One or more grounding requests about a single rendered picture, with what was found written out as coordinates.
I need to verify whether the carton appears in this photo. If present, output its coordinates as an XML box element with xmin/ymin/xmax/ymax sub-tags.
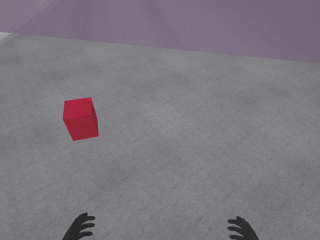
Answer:
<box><xmin>63</xmin><ymin>97</ymin><xmax>99</xmax><ymax>141</ymax></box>

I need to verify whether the left robot hand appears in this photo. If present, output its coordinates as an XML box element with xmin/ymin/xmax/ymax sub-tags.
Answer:
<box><xmin>62</xmin><ymin>212</ymin><xmax>95</xmax><ymax>240</ymax></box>

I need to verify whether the right robot hand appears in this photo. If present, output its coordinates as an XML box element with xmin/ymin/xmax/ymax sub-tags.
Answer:
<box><xmin>227</xmin><ymin>216</ymin><xmax>259</xmax><ymax>240</ymax></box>

